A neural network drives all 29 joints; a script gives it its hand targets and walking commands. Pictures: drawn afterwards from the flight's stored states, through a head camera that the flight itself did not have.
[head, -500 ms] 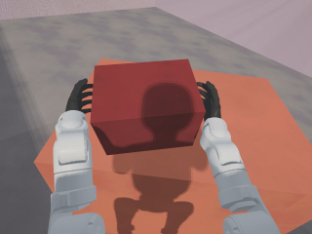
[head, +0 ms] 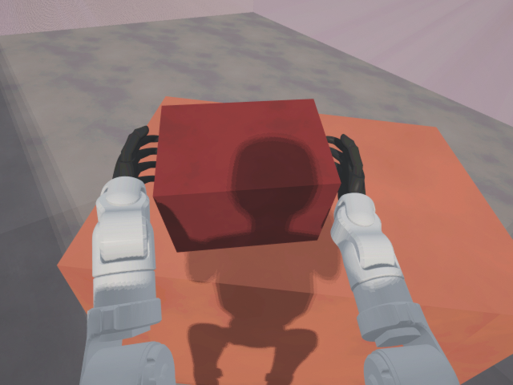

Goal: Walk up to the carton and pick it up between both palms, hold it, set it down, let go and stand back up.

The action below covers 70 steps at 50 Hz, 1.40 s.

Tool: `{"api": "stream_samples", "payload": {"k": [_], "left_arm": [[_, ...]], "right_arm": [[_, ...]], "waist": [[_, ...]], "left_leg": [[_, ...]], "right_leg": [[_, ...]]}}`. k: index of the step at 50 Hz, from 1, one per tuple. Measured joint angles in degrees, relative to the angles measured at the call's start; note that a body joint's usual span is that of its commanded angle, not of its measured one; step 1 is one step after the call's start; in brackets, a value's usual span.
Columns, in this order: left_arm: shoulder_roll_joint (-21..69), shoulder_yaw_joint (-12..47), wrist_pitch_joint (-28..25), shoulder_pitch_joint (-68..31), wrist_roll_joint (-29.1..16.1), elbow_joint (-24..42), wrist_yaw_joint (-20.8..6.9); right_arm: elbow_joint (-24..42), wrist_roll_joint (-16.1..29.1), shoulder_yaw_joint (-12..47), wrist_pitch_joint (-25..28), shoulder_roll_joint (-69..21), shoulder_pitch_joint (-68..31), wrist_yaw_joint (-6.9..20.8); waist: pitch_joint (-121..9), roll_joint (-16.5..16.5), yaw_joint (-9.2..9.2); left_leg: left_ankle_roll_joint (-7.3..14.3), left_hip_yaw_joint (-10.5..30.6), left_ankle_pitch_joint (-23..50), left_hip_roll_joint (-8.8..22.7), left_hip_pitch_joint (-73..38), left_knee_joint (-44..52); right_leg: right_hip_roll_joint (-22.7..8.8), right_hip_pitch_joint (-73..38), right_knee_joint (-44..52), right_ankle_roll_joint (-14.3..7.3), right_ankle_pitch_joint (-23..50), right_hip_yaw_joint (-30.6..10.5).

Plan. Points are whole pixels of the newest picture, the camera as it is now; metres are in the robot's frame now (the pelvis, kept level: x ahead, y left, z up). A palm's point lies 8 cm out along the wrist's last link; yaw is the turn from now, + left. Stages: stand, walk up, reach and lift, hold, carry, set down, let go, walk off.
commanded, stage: hold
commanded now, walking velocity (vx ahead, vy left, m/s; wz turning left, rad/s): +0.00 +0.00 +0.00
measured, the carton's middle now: (244, 176) +0.40 +0.00 +0.15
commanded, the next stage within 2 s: none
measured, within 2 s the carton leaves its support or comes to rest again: neither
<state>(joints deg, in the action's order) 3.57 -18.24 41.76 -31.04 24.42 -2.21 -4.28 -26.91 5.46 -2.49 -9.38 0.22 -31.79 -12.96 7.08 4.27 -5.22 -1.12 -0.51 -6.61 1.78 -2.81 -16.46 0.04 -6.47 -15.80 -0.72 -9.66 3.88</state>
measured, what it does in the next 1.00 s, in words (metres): stands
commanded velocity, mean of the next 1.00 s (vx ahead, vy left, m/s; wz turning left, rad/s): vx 0.00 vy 0.00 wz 0.00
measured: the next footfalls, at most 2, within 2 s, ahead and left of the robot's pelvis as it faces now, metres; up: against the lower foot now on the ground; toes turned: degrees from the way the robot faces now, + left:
none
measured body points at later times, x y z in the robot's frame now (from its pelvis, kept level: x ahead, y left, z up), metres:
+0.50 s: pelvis +0.00 +0.00 +0.00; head -0.04 +0.03 +0.45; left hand +0.36 +0.17 +0.17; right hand +0.36 -0.15 +0.17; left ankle +0.05 +0.13 -0.75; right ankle +0.01 -0.11 -0.75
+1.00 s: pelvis +0.00 +0.00 +0.00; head -0.03 +0.03 +0.45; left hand +0.37 +0.17 +0.17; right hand +0.37 -0.15 +0.17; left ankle +0.05 +0.13 -0.75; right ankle +0.01 -0.11 -0.75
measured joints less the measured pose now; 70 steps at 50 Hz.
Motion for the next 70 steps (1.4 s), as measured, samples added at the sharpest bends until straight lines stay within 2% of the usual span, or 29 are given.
{"api": "stream_samples", "payload": {"k": [5,12,17,20,28,36,42,49,60,66,70], "left_arm": [[0.86,-0.53,0.28,-0.33,0.36,-0.62,0.44],[-0.45,-0.42,-0.40,0.10,-0.39,1.04,0.02],[-0.72,-0.88,-0.41,-0.78,-0.29,-1.36,-0.03],[-0.80,-0.72,-0.40,-1.28,-0.75,-2.44,0.43],[-0.81,0.61,-0.51,-0.28,-0.80,-0.32,0.77],[0.12,-0.55,-0.30,-1.25,0.19,-1.78,0.51],[-0.08,-0.27,-0.50,-0.30,-0.34,-0.24,0.42],[-0.22,0.77,-0.69,0.85,-0.77,0.56,0.97],[-0.68,0.81,-0.35,1.31,-1.24,1.82,0.61],[-0.19,0.73,0.42,0.72,-0.14,1.23,0.58],[-0.08,0.87,0.82,1.45,-0.51,2.56,0.61]], "right_arm": [[-1.07,-0.05,-0.95,0.27,-0.26,0.05,0.71],[-0.09,0.91,0.79,0.82,-0.09,-0.85,-0.65],[-2.14,-1.31,-1.24,0.40,-1.16,-1.81,0.29],[-2.82,-2.14,-2.66,0.56,-1.68,-1.90,0.87],[-1.08,0.35,-0.52,0.97,-0.12,-1.17,0.16],[-2.67,-0.40,-1.47,1.00,-0.32,-1.55,0.81],[-1.16,0.90,-0.15,1.19,-0.03,-0.85,-0.02],[-0.59,0.72,-0.21,1.17,0.12,-0.47,0.40],[1.16,1.85,1.05,0.64,0.22,0.03,-0.84],[0.04,0.96,0.17,0.00,0.29,-0.70,0.17],[1.25,2.13,1.19,-0.18,0.66,0.02,-0.40]], "waist": [[-0.34,0.03,0.79],[0.94,-0.06,1.03],[0.20,0.34,1.28],[-0.40,0.41,1.27],[0.39,-0.24,0.46],[0.04,0.18,0.56],[0.61,0.00,0.75],[0.05,-0.15,0.92],[0.20,0.16,0.23],[0.12,-0.13,0.49],[0.58,-0.59,0.46]], "left_leg": [[-0.03,-0.39,0.29,0.10,0.39,0.30],[-0.22,0.04,0.12,0.42,0.42,-0.52],[-0.14,0.48,0.49,0.08,0.94,-0.18],[-0.07,0.72,0.89,-0.16,1.77,0.17],[-0.06,0.53,-0.01,0.01,1.16,-0.95],[0.12,-0.12,0.31,-0.08,0.90,-0.02],[0.00,-0.14,-0.16,0.14,0.86,-0.60],[-0.04,0.15,-0.36,0.06,0.90,-0.62],[-0.23,0.58,-0.70,0.18,0.94,-1.01],[-0.18,0.28,-0.58,0.08,0.61,-0.52],[-0.22,0.28,-0.51,0.15,0.49,-0.50]], "right_leg": [[0.06,0.88,-0.44,-0.14,-0.02,-0.37],[0.41,0.22,-0.07,-0.21,0.34,0.03],[0.10,0.95,-0.62,-0.29,0.06,0.50],[-0.14,1.90,-0.77,-0.24,0.06,0.76],[0.03,0.52,-0.04,0.01,0.28,0.55],[-0.12,1.07,-0.35,0.07,0.12,-0.06],[0.11,0.64,-0.05,0.03,0.17,-0.09],[0.05,0.56,-0.06,-0.05,-0.16,0.21],[0.20,0.11,0.25,-0.10,-0.29,0.64],[0.08,0.23,0.01,-0.15,-0.44,0.36],[0.15,-0.02,0.31,-0.10,-0.26,0.37]]}}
